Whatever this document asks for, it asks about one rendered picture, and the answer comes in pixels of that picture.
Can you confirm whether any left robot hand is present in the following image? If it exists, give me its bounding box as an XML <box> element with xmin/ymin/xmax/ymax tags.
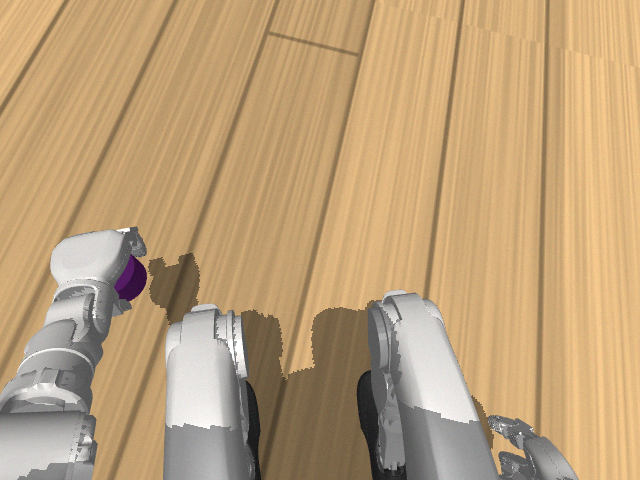
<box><xmin>50</xmin><ymin>227</ymin><xmax>147</xmax><ymax>317</ymax></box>

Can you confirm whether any left robot foot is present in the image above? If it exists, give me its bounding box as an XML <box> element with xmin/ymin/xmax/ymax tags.
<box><xmin>245</xmin><ymin>380</ymin><xmax>261</xmax><ymax>480</ymax></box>

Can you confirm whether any left robot arm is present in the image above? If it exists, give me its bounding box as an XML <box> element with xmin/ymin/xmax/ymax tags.
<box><xmin>0</xmin><ymin>279</ymin><xmax>114</xmax><ymax>480</ymax></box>

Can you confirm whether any right robot foot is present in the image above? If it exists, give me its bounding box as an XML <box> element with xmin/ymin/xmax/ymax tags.
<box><xmin>357</xmin><ymin>370</ymin><xmax>407</xmax><ymax>480</ymax></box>

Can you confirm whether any right robot hand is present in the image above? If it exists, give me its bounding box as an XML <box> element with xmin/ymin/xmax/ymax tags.
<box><xmin>488</xmin><ymin>415</ymin><xmax>579</xmax><ymax>480</ymax></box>

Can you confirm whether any tin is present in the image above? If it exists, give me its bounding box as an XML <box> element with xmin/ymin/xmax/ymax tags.
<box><xmin>114</xmin><ymin>254</ymin><xmax>147</xmax><ymax>302</ymax></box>

